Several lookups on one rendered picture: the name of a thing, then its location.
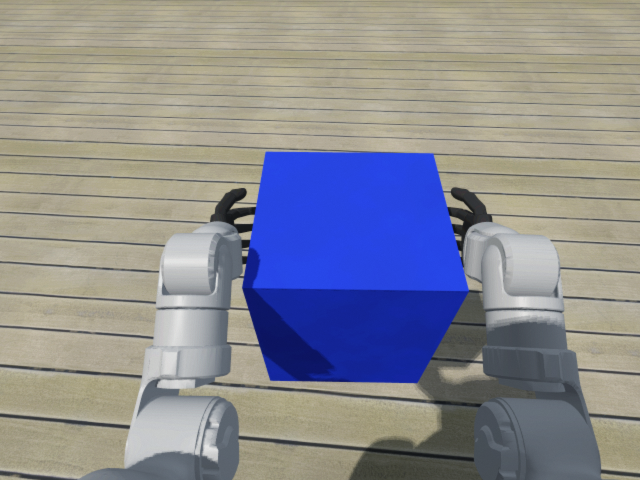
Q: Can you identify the robot right forearm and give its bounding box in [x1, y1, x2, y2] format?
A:
[463, 222, 601, 476]

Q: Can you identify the right robot hand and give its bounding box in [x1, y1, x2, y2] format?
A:
[447, 187, 493, 268]

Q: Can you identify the left robot hand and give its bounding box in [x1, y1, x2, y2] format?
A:
[210, 188, 256, 265]

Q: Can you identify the robot left forearm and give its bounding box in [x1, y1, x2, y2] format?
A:
[124, 221, 243, 466]

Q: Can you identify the right robot upper arm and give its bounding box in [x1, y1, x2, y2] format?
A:
[474, 397, 615, 480]

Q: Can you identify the left robot upper arm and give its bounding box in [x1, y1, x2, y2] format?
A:
[78, 395, 239, 480]

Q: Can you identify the carton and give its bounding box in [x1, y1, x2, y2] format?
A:
[242, 152, 469, 383]

